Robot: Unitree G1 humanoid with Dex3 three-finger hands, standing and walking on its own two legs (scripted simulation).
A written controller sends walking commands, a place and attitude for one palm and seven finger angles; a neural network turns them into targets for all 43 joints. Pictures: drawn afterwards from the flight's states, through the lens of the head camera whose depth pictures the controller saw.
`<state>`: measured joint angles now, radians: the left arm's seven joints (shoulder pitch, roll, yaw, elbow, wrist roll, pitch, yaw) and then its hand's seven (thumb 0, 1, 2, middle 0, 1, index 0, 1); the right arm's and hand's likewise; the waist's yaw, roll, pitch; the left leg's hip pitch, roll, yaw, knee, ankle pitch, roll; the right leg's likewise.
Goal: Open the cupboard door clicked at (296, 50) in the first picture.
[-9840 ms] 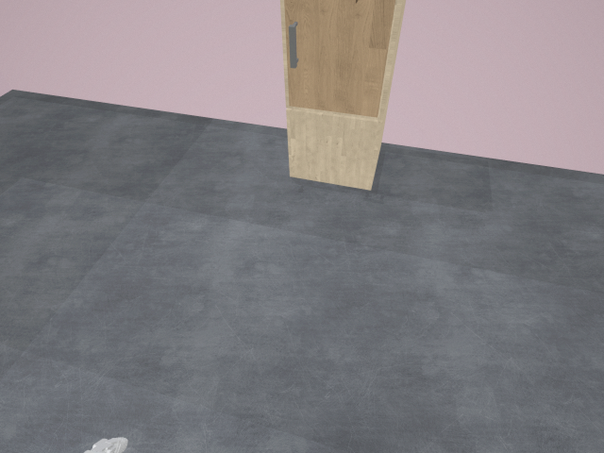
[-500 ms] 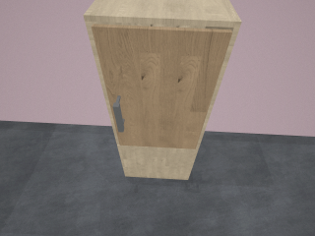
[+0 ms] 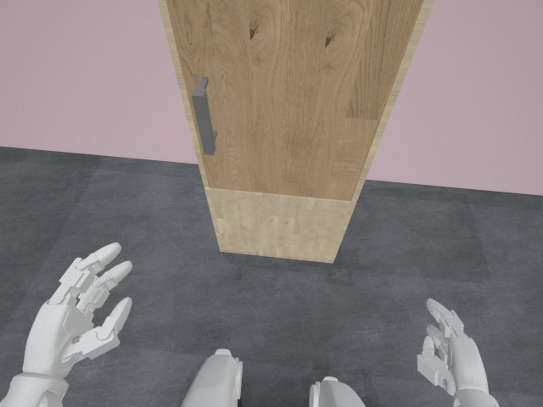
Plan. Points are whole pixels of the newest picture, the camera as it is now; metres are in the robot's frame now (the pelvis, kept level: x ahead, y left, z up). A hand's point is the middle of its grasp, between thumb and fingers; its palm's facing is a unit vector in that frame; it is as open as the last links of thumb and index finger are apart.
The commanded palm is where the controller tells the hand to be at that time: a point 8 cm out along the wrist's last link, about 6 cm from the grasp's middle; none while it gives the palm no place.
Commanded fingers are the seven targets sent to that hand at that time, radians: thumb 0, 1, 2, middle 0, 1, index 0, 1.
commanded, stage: raise the hand with hooked fingers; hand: left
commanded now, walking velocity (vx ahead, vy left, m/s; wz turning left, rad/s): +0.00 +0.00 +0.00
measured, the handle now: (207, 117) +0.62 +0.19 +0.03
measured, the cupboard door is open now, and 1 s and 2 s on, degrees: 0 0 0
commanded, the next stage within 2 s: move the hooked fingers beside the handle in 1.70 s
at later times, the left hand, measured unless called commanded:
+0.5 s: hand (90, 294) +0.25 +0.27 +0.03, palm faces -0.01 -1.00 -0.05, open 11.5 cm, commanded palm +0.23 +0.32 +0.04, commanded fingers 0.00 -0.17 0.44 -0.28 -0.99 -0.28 -0.99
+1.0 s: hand (69, 276) +0.27 +0.31 +0.04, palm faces -0.01 -1.00 -0.06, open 13.8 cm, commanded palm +0.25 +0.36 +0.04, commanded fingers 0.00 -0.50 0.30 -0.30 -1.20 -0.30 -1.20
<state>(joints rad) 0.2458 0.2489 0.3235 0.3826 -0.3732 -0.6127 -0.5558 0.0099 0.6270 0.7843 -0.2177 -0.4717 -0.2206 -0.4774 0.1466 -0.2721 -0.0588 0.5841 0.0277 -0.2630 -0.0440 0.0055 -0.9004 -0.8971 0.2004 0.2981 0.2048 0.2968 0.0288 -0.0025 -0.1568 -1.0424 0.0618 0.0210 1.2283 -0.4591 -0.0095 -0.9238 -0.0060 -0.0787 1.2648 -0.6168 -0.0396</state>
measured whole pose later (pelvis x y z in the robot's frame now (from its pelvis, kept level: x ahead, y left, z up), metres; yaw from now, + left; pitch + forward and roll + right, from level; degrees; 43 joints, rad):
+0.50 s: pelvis +0.00 +0.03 +0.00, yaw -1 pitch +18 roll -4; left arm 0.20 0.33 0.35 0.27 -0.35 -0.43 -0.44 0.01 0.05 0.54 -0.26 -0.84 -0.26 -0.85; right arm 0.28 -0.26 -0.01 0.61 0.03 -0.23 -0.07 0.01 -0.90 -0.90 0.20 0.30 0.21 0.30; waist -0.02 0.03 -0.16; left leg -1.10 0.06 0.01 1.23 -0.45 0.04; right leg -0.95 0.00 -0.08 1.21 -0.57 0.00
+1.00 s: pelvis +0.00 +0.05 +0.01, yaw +0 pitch +18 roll -5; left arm 0.09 0.38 0.38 0.31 -0.33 -0.37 -0.48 -0.01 -0.46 0.32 -0.29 -1.17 -0.30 -1.18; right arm 0.23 -0.25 0.03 0.53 0.02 -0.20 -0.06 0.01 -0.90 -0.90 0.20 0.30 0.21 0.30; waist 0.00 0.02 -0.15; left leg -1.10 0.05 0.01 1.23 -0.46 0.06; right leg -0.93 -0.01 -0.09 1.18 -0.57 0.02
